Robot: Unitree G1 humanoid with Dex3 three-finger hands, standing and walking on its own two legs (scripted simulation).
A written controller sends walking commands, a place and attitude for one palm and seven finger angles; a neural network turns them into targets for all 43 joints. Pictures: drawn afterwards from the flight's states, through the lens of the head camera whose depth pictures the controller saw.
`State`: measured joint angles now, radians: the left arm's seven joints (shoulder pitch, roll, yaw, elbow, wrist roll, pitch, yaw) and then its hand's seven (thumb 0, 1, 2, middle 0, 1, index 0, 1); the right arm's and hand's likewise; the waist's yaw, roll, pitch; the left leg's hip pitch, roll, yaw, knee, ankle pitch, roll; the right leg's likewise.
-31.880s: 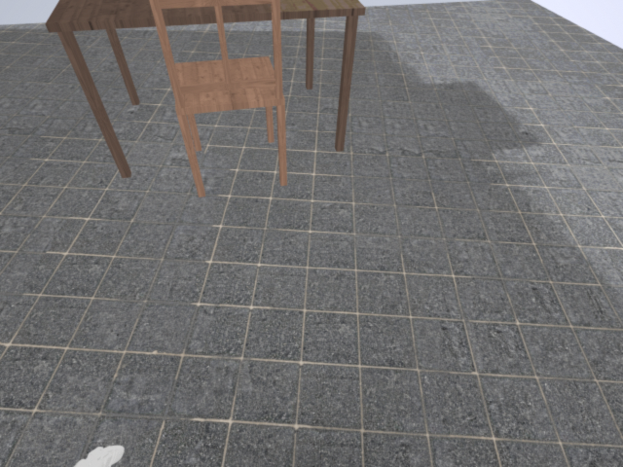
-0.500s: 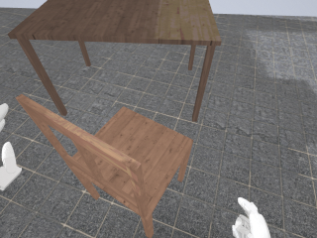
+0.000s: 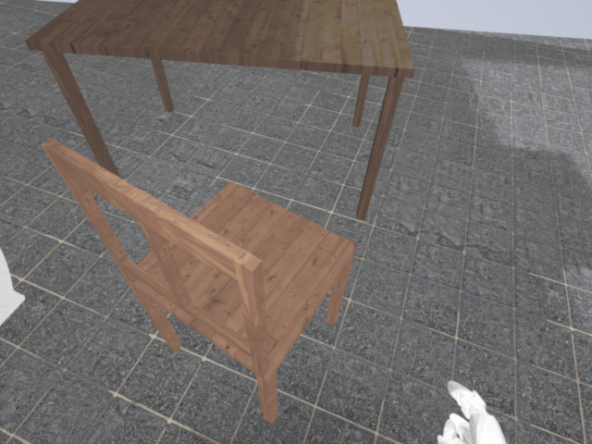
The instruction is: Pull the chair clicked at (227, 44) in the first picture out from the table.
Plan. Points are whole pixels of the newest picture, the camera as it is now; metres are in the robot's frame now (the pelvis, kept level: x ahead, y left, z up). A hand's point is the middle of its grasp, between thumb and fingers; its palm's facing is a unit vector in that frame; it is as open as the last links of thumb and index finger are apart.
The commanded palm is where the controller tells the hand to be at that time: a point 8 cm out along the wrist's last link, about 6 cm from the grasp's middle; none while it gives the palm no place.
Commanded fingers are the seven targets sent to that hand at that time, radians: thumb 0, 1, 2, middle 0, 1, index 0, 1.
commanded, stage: step back with the hand held close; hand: left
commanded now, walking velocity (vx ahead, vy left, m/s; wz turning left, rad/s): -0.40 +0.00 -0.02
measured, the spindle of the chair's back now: (169, 267) +0.40 +0.26 -0.08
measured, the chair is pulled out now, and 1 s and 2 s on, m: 0.56 0.56 0.56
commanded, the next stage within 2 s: stop stepping back and stand still in 0.68 s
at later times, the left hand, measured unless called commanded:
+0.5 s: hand (36, 339) +0.16 +0.23 +0.19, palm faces +0.44 -0.74 -0.50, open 7.4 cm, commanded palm +0.09 +0.27 +0.19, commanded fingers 0.00 0.90 0.90 -0.20 -0.30 -0.20 -0.30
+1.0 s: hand out of the picture +0.01 +0.18 +0.18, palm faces +0.42 -0.78 -0.45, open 7.4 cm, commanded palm -0.03 +0.22 +0.19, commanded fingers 0.00 0.90 0.90 -0.20 -0.30 -0.20 -0.30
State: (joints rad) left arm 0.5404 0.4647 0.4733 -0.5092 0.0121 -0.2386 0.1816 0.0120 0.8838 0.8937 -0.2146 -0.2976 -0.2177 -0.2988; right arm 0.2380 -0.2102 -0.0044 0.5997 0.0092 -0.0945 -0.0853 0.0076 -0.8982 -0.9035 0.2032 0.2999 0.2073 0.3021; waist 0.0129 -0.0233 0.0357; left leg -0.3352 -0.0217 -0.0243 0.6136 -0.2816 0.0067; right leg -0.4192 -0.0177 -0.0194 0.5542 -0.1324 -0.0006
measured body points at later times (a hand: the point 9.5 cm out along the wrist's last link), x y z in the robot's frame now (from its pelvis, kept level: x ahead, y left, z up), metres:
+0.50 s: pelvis -0.04 -0.03 +0.01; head +0.00 -0.02 +0.45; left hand +0.14 +0.27 +0.22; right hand +0.14 -0.25 -0.08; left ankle +0.03 +0.11 -0.72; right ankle -0.05 -0.13 -0.73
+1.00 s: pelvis -0.18 -0.07 +0.01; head -0.19 -0.07 +0.46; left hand -0.02 +0.22 +0.21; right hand -0.03 -0.31 -0.08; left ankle -0.15 +0.06 -0.65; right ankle -0.13 -0.17 -0.72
